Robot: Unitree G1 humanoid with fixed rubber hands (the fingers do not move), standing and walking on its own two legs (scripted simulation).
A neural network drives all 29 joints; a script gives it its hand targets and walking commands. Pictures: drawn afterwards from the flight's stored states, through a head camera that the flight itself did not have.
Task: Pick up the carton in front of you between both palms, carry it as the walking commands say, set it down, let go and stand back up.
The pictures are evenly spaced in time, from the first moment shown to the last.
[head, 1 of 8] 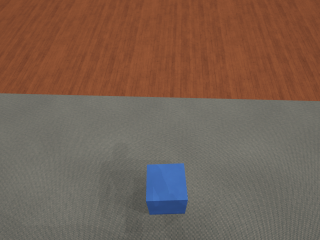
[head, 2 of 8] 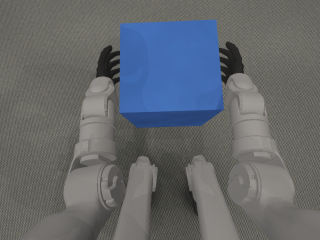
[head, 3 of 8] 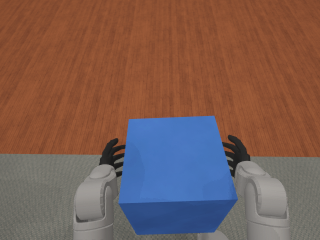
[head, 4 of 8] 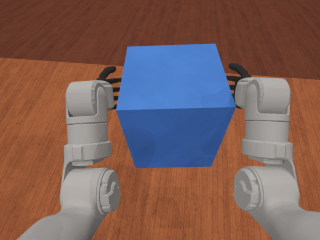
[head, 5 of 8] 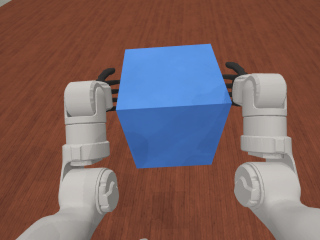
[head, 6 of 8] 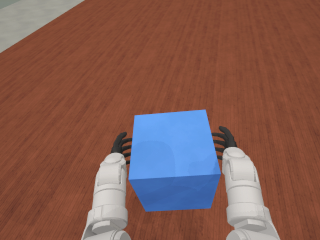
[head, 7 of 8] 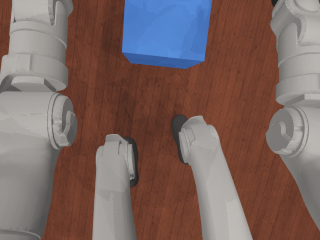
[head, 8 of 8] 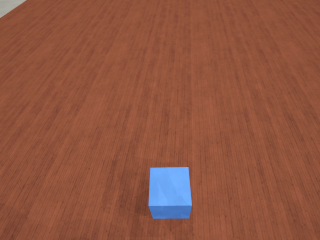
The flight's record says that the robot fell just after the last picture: no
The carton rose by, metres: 1.26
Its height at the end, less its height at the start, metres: +0.52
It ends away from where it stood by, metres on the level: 5.48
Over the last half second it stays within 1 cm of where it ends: yes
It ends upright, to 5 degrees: yes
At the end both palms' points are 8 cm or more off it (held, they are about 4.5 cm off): yes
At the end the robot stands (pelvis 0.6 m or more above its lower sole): yes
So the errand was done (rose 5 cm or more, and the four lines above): yes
